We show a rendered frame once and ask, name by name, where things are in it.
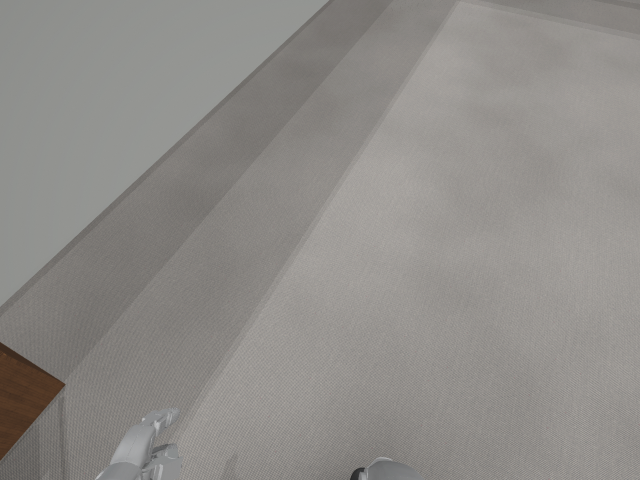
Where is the left robot hand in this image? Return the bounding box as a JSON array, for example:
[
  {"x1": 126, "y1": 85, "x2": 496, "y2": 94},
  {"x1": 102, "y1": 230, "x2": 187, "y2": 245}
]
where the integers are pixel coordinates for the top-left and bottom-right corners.
[{"x1": 110, "y1": 407, "x2": 183, "y2": 480}]

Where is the robot right shin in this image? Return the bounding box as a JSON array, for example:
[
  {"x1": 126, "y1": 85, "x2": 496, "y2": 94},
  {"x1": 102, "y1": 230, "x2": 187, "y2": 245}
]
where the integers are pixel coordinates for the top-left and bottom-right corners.
[{"x1": 367, "y1": 457, "x2": 392, "y2": 468}]

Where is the cupboard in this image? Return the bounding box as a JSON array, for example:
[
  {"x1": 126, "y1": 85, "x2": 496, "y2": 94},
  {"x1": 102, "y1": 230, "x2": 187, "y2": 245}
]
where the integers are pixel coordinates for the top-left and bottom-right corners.
[{"x1": 0, "y1": 342, "x2": 66, "y2": 461}]

